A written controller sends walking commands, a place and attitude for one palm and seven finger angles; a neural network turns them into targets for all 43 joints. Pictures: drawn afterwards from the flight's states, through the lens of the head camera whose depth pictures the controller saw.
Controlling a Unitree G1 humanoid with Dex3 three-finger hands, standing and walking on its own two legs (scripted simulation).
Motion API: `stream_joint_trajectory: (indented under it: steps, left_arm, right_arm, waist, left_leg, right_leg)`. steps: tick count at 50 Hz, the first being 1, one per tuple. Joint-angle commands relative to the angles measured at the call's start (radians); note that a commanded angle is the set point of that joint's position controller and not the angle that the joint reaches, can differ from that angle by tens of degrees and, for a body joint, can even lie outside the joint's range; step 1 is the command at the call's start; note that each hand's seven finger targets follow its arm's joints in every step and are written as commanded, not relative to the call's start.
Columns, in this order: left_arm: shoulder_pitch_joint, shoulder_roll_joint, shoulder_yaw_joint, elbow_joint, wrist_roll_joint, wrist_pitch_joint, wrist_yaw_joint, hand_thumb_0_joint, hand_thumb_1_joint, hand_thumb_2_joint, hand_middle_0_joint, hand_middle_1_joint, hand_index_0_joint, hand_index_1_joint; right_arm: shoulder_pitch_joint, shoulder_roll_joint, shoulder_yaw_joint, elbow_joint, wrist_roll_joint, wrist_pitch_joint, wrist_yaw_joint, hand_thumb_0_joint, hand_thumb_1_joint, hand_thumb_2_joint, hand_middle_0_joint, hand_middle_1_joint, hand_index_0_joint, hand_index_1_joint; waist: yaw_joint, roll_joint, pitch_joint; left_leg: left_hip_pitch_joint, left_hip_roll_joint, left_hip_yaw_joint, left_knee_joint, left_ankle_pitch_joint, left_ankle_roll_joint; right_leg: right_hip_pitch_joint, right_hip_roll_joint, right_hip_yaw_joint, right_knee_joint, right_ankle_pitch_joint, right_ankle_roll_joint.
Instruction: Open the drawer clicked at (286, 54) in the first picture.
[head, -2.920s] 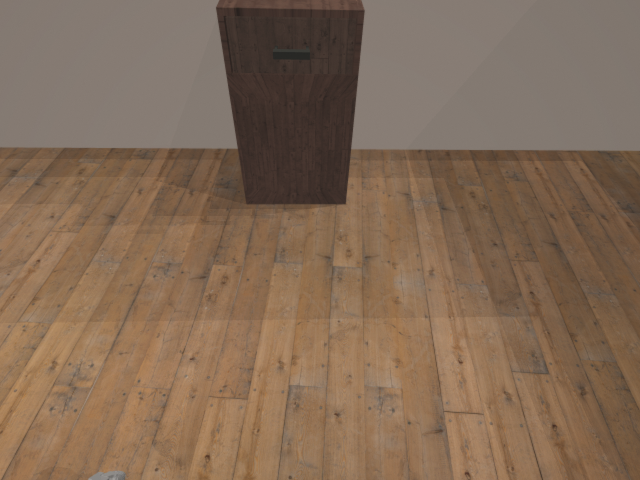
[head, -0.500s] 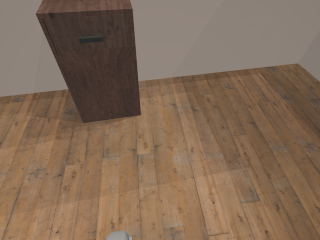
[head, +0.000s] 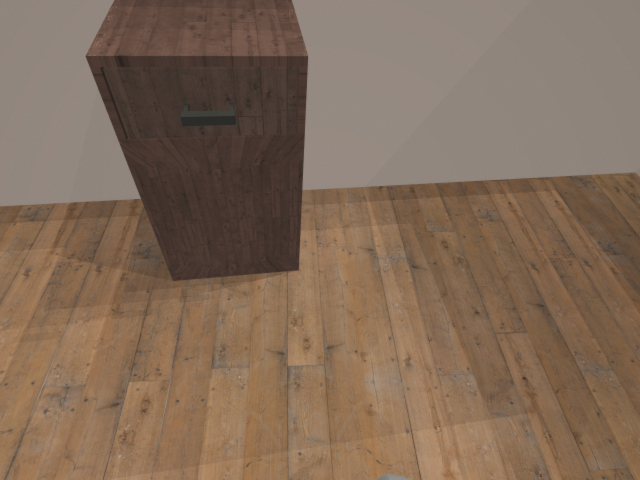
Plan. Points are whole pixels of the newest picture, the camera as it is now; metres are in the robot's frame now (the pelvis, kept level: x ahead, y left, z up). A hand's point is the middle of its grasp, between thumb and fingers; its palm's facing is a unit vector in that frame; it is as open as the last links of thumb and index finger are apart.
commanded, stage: turn to face it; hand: left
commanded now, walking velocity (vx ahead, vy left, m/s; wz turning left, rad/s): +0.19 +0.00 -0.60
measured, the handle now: (209, 112) +0.86 +0.35 -0.05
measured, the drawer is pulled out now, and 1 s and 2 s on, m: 0.00 0.00 0.00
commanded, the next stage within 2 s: take the last steps up to it in 0.66 s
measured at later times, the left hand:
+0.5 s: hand (240, 416) +0.23 +0.14 -0.16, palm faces +0.10 -0.98 -0.18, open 7.3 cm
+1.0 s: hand out of the picture +0.13 +0.14 -0.16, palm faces +0.27 -0.93 -0.25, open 7.4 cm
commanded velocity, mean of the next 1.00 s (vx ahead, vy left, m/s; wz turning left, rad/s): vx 0.08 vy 0.00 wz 0.24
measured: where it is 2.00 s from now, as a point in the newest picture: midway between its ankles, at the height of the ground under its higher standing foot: (301, 422)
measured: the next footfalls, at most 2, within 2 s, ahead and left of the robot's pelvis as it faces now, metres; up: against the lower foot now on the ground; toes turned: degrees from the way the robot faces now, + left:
right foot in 0.26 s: +0.21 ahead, -0.16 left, +0.00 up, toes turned -10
left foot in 0.58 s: +0.18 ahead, +0.10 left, +0.00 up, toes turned +15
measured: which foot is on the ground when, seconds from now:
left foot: down 0.00-0.28, up 0.30-0.56, down 0.58-0.92, up 0.94-1.00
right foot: up 0.00-0.24, down 0.26-0.58, up 0.60-0.90, down 0.92-1.00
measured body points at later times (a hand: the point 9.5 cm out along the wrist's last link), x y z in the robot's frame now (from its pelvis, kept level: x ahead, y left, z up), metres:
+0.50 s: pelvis +0.13 -0.03 +0.00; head +0.14 -0.03 +0.45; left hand +0.22 +0.19 -0.15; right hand +0.12 -0.25 -0.17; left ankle +0.10 +0.08 -0.70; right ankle +0.17 -0.15 -0.74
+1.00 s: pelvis +0.17 -0.04 +0.00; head +0.17 -0.06 +0.45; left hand +0.11 +0.19 -0.14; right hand +0.26 -0.26 -0.17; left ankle +0.14 +0.08 -0.70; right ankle +0.17 -0.14 -0.74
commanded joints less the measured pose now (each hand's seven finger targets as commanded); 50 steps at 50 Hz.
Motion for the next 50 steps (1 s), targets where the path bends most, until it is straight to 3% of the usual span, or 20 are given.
stream_joint_trajectory:
  steps: [1, 8, 11, 12, 14, 15, 20, 23, 27, 29, 30, 33, 38, 42, 44, 45, 46, 47, 48, 50]
  left_arm:
    - [0.002, -0.004, 0.013, -0.089, 0.008, 0.009, -0.007, 0.0, 0.9, 0.9, -0.2, -0.3, -0.2, -0.3]
    - [-0.149, 0.006, -0.006, -0.136, 0.002, 0.0, 0.0, 0.0, 0.9, 0.9, -0.2, -0.3, -0.2, -0.3]
    - [-0.1, 0.039, -0.006, -0.115, 0.003, -0.016, 0.009, 0.0, 0.9, 0.9, -0.2, -0.3, -0.2, -0.3]
    - [-0.049, 0.088, 0.001, -0.097, 0.004, -0.027, 0.015, 0.0, 0.9, 0.9, -0.2, -0.3, -0.2, -0.3]
    - [0.048, 0.231, 0.025, -0.076, -0.002, -0.035, 0.026, 0.0, 0.9, 0.9, -0.2, -0.3, -0.2, -0.3]
    - [0.032, 0.237, 0.029, -0.083, -0.009, -0.038, 0.031, 0.0, 0.9, 0.9, -0.2, -0.3, -0.2, -0.3]
    - [-0.21, 0.156, 0.015, -0.16, 0.003, -0.009, 0.054, 0.0, 0.9, 0.9, -0.2, -0.3, -0.2, -0.3]
    - [-0.235, 0.154, 0.019, -0.171, 0.004, 0.005, 0.053, 0.0, 0.9, 0.9, -0.2, -0.3, -0.2, -0.3]
    - [-0.224, 0.142, 0.024, -0.18, -0.012, 0.022, 0.048, 0.0, 0.9, 0.9, -0.2, -0.3, -0.2, -0.3]
    - [-0.204, 0.051, 0.01, -0.221, -0.022, 0.04, 0.037, 0.0, 0.9, 0.9, -0.2, -0.3, -0.2, -0.3]
    - [-0.247, 0.062, 0.011, -0.241, -0.015, 0.039, 0.034, 0.0, 0.9, 0.9, -0.2, -0.3, -0.2, -0.3]
    - [-0.23, 0.074, 0.021, -0.206, -0.007, 0.037, 0.027, 0.0, 0.9, 0.9, -0.2, -0.3, -0.2, -0.3]
    - [-0.193, 0.069, 0.004, -0.176, -0.016, 0.035, 0.031, 0.0, 0.9, 0.9, -0.2, -0.3, -0.2, -0.3]
    - [-0.135, 0.048, -0.012, -0.149, -0.009, 0.018, 0.022, 0.0, 0.9, 0.9, -0.2, -0.3, -0.2, -0.3]
    - [-0.05, 0.055, -0.014, -0.117, -0.003, 0.002, 0.016, 0.0, 0.9, 0.9, -0.2, -0.3, -0.2, -0.3]
    - [-0.002, 0.094, -0.009, -0.096, 0.004, -0.009, 0.018, 0.0, 0.9, 0.9, -0.2, -0.3, -0.2, -0.3]
    - [0.045, 0.174, 0.005, -0.086, 0.013, -0.015, 0.025, 0.0, 0.9, 0.9, -0.2, -0.3, -0.2, -0.3]
    - [0.086, 0.225, 0.015, -0.095, 0.005, -0.015, 0.028, 0.0, 0.9, 0.9, -0.2, -0.3, -0.2, -0.3]
    - [0.084, 0.201, 0.014, -0.086, 0.001, -0.026, 0.032, 0.0, 0.9, 0.9, -0.2, -0.3, -0.2, -0.3]
    - [0.028, 0.133, -0.004, -0.09, 0.003, -0.038, 0.032, 0.0, 0.9, 0.9, -0.2, -0.3, -0.2, -0.3]
  right_arm:
    - [0.137, -0.108, -0.004, 0.017, -0.012, -0.006, -0.005, 0.0, -0.9, -0.9, 0.2, 0.3, 0.2, 0.3]
    - [0.202, -0.138, -0.001, 0.068, -0.015, 0.019, -0.001, 0.0, -0.9, -0.9, 0.2, 0.3, 0.2, 0.3]
    - [0.202, -0.135, 0.001, 0.087, -0.012, 0.035, -0.002, 0.0, -0.9, -0.9, 0.2, 0.3, 0.2, 0.3]
    - [0.211, -0.111, 0.006, 0.09, -0.006, 0.035, 0.001, 0.0, -0.9, -0.9, 0.2, 0.3, 0.2, 0.3]
    - [0.259, -0.057, 0.011, 0.062, 0.005, 0.049, 0.005, 0.0, -0.9, -0.9, 0.2, 0.3, 0.2, 0.3]
    - [0.216, -0.054, 0.015, 0.051, 0.008, 0.068, -0.003, 0.0, -0.9, -0.9, 0.2, 0.3, 0.2, 0.3]
    - [0.2, -0.033, 0.005, 0.056, 0.0, 0.103, 0.012, 0.0, -0.9, -0.9, 0.2, 0.3, 0.2, 0.3]
    - [0.203, -0.026, 0.008, 0.041, -0.005, 0.112, 0.018, 0.0, -0.9, -0.9, 0.2, 0.3, 0.2, 0.3]
    - [0.235, -0.054, 0.005, 0.036, -0.009, 0.098, 0.022, 0.0, -0.9, -0.9, 0.2, 0.3, 0.2, 0.3]
    - [0.239, -0.195, -0.021, 0.007, -0.02, 0.089, 0.017, 0.0, -0.9, -0.9, 0.2, 0.3, 0.2, 0.3]
    - [0.21, -0.222, -0.026, -0.01, -0.027, 0.091, 0.01, 0.0, -0.9, -0.9, 0.2, 0.3, 0.2, 0.3]
    - [0.088, -0.183, -0.013, -0.026, -0.019, 0.075, -0.007, 0.0, -0.9, -0.9, 0.2, 0.3, 0.2, 0.3]
    - [0.095, -0.199, -0.017, -0.02, -0.013, 0.076, -0.01, 0.0, -0.9, -0.9, 0.2, 0.3, 0.2, 0.3]
    - [0.084, -0.204, -0.018, -0.012, -0.017, 0.084, 0.0, 0.0, -0.9, -0.9, 0.2, 0.3, 0.2, 0.3]
    - [0.06, -0.195, -0.016, -0.009, -0.01, 0.084, 0.006, 0.0, -0.9, -0.9, 0.2, 0.3, 0.2, 0.3]
    - [0.052, -0.156, -0.011, -0.012, -0.003, 0.082, 0.01, 0.0, -0.9, -0.9, 0.2, 0.3, 0.2, 0.3]
    - [0.035, -0.096, 0.001, -0.038, 0.004, 0.082, 0.017, 0.0, -0.9, -0.9, 0.2, 0.3, 0.2, 0.3]
    - [-0.039, -0.125, -0.004, -0.079, -0.008, 0.087, 0.027, 0.0, -0.9, -0.9, 0.2, 0.3, 0.2, 0.3]
    - [-0.089, -0.148, -0.01, -0.084, -0.016, 0.091, 0.032, 0.0, -0.9, -0.9, 0.2, 0.3, 0.2, 0.3]
    - [-0.036, -0.138, -0.017, -0.041, -0.017, 0.086, 0.043, 0.0, -0.9, -0.9, 0.2, 0.3, 0.2, 0.3]
  waist:
    - [-0.023, 0.132, 0.012]
    - [-0.057, 0.18, 0.034]
    - [-0.019, 0.169, -0.019]
    - [0.008, 0.103, -0.056]
    - [0.019, -0.143, -0.166]
    - [0.036, -0.217, -0.196]
    - [-0.049, -0.078, -0.07]
    - [-0.055, -0.123, -0.038]
    - [-0.076, -0.023, -0.05]
    - [-0.076, 0.358, -0.006]
    - [-0.091, 0.316, 0.013]
    - [-0.047, 0.252, -0.011]
    - [-0.064, 0.188, -0.107]
    - [-0.065, 0.202, -0.083]
    - [-0.025, 0.159, -0.065]
    - [-0.004, 0.054, -0.042]
    - [0.016, -0.183, 0.01]
    - [0.053, -0.23, 0.054]
    - [0.048, -0.233, 0.123]
    - [-0.014, -0.08, 0.135]
  left_leg:
    - [0.031, 0.283, -0.135, -0.33, 0.221, 0.093]
    - [0.073, 0.228, -0.072, -0.216, 0.483, 0.092]
    - [0.055, 0.186, -0.094, -0.077, 0.425, 0.043]
    - [-0.003, 0.148, -0.088, 0.015, 0.313, 0.006]
    - [-0.205, -0.005, -0.062, 0.377, -0.332, -0.06]
    - [-0.206, 0.016, -0.149, 0.506, -0.422, -0.063]
    - [-0.161, 0.048, -0.17, 0.495, -0.258, -0.075]
    - [-0.126, 0.034, -0.127, 0.372, -0.206, -0.077]
    - [0.045, 0.014, -0.088, 0.003, 0.025, -0.075]
    - [-0.002, 0.291, -0.493, -0.255, 0.125, 0.053]
    - [-0.07, 0.339, -0.582, -0.308, 0.085, 0.128]
    - [0.014, 0.249, -0.436, -0.255, 0.264, 0.118]
    - [0.174, 0.222, -0.338, -0.178, 0.546, 0.135]
    - [0.093, 0.197, -0.361, -0.207, 0.168, 0.117]
    - [-0.006, 0.145, -0.337, -0.158, -0.064, 0.074]
    - [-0.127, 0.079, -0.282, -0.046, -0.172, 0.028]
    - [-0.314, -0.044, -0.163, 0.168, -0.274, -0.028]
    - [-0.393, -0.038, -0.182, 0.34, -0.323, -0.033]
    - [-0.42, -0.011, -0.238, 0.443, -0.245, -0.026]
    - [-0.413, 0.025, -0.236, 0.525, -0.103, -0.03]
  right_leg:
    - [-0.127, -0.061, 0.031, -0.044, 0.105, 0.021]
    - [0.033, -0.011, -0.073, -0.494, 0.157, 0.032]
    - [0.23, 0.021, -0.109, -0.669, 0.248, 0.032]
    - [0.36, -0.025, -0.061, -0.721, 0.375, 0.028]
    - [0.551, -0.369, 0.214, -0.77, 0.827, -0.129]
    - [0.488, -0.399, 0.255, -0.815, 0.855, -0.182]
    - [0.21, -0.311, 0.018, -0.874, 0.454, -0.124]
    - [0.151, -0.28, -0.023, -0.896, 0.245, -0.105]
    - [0.111, -0.213, -0.096, -0.734, 0.112, -0.035]
    - [-0.01, -0.03, -0.143, -0.448, -0.157, 0.066]
    - [-0.011, -0.008, -0.072, -0.305, -0.229, 0.056]
    - [-0.072, -0.026, 0.02, -0.143, -0.103, 0.055]
    - [-0.001, -0.004, 0.006, -0.311, -0.114, 0.072]
    - [0.135, 0.035, -0.039, -0.528, -0.086, 0.058]
    - [0.28, 0.044, -0.057, -0.736, 0.047, 0.053]
    - [0.384, -0.02, 0.024, -0.846, 0.015, 0.038]
    - [0.428, -0.218, 0.305, -0.987, -0.176, -0.042]
    - [0.348, -0.348, 0.482, -1.106, -0.358, -0.129]
    - [0.271, -0.338, 0.522, -1.143, -0.375, -0.141]
    - [0.27, -0.276, 0.335, -1.09, -0.208, -0.116]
